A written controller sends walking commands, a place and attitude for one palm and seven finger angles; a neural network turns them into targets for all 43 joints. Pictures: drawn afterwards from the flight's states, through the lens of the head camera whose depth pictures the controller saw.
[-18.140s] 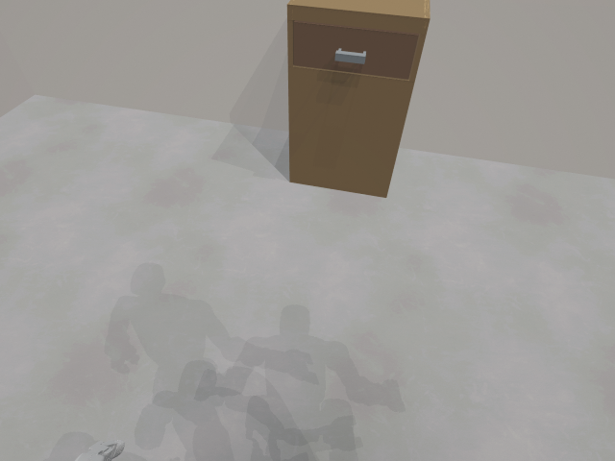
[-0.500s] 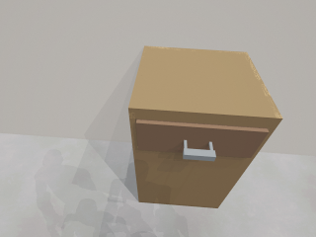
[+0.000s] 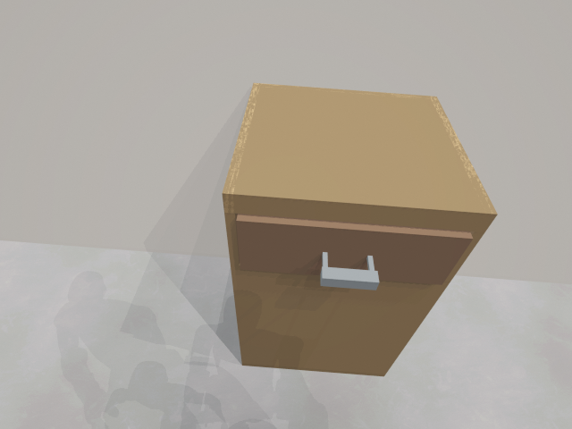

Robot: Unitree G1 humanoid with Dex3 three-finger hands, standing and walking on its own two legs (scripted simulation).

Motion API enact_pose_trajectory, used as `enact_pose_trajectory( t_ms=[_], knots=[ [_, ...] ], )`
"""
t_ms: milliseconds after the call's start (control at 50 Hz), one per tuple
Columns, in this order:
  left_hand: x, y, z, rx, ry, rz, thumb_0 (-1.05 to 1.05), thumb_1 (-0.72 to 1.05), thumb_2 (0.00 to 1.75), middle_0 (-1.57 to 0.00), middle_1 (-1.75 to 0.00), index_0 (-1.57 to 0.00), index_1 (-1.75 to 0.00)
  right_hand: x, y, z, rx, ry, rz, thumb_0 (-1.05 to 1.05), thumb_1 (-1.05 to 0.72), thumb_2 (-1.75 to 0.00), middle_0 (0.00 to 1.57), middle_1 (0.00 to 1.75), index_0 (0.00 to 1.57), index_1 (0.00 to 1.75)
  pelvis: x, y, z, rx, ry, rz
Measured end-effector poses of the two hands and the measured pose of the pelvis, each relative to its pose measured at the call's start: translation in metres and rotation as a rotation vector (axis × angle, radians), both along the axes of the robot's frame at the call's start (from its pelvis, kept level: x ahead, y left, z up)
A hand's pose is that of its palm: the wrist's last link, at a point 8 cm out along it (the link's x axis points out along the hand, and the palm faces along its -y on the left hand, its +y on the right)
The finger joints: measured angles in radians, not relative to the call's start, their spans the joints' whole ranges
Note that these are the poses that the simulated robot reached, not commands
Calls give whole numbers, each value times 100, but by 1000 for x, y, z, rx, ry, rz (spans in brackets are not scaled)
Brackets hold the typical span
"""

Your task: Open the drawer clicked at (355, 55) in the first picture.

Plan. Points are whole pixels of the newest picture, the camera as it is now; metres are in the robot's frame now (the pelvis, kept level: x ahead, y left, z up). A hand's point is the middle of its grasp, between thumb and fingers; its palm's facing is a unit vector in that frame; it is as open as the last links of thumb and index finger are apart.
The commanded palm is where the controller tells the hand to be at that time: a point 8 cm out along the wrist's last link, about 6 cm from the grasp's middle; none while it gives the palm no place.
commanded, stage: come to a stop and stand still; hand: left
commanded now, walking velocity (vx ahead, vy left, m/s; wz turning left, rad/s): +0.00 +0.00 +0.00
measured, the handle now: (348, 268) +0.44 -0.10 -0.09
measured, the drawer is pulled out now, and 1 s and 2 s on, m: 0.01 0.01 0.01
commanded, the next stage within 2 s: look again from close up in 0.22 s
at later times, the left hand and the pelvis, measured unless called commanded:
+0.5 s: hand out of the picture -0.04 +0.14 -0.18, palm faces +0.05 -0.99 -0.14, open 16.3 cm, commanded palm none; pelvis -0.01 +0.00 +0.00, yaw +0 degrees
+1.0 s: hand out of the picture -0.03 +0.14 -0.18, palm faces +0.05 -0.99 -0.13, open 16.3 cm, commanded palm none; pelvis +0.00 -0.01 +0.00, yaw -1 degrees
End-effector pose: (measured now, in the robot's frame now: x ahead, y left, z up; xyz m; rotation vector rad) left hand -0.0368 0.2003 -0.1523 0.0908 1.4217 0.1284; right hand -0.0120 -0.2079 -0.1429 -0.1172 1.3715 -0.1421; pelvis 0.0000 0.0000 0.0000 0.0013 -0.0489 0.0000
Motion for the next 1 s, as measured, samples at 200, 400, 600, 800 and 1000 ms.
enact_pose_trajectory(
  t_ms=[200, 400, 600, 800, 1000],
  knots=[
    [-9, -3, -1, -5, 4, 15, -1, -49, 30, -15, -30, -15, -30, -10, -1, 0, -2, 10, -5, 1, -91, -90, 20, 30, 20, 29, -7, -1, -1, 0, 9, -1],
    [-11, -4, 0, 0, 7, 22, 0, -48, 30, -15, -30, -15, -30, -19, -2, -1, 1, 31, -15, 1, -91, -90, 20, 30, 20, 29, -8, -3, -1, 1, 16, -2],
    [-9, -9, 0, -4, 8, 17, -1, -48, 30, -15, -30, -15, -30, -19, -1, -2, 10, 33, -20, 1, -91, -90, 20, 30, 20, 29, -6, -6, -1, 1, 18, -4],
    [-7, -12, -1, -11, 16, 19, -1, -49, 30, -15, -30, -15, -30, -17, 0, -1, 12, 38, -22, 1, -91, -90, 20, 30, 20, 29, -3, -7, -1, 0, 25, -8],
    [-2, -11, 1, -9, 30, 18, -1, -49, 30, -15, -30, -15, -30, -11, 0, -1, 12, 47, -27, 1, -91, -90, 20, 30, 20, 29, 3, -7, 0, 2, 31, -9]
  ],
)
